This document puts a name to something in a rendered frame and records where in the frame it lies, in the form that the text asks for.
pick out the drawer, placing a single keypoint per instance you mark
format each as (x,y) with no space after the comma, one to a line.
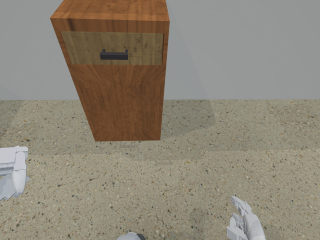
(84,47)

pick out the robot right hand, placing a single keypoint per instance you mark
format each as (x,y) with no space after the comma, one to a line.
(250,227)

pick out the cabinet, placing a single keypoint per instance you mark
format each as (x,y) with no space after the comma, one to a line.
(121,102)

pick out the robot left hand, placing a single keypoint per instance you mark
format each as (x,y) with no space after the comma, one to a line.
(14,170)

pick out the handle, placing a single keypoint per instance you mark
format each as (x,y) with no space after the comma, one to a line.
(114,55)

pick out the robot left shin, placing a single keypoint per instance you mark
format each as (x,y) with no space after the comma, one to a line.
(132,233)

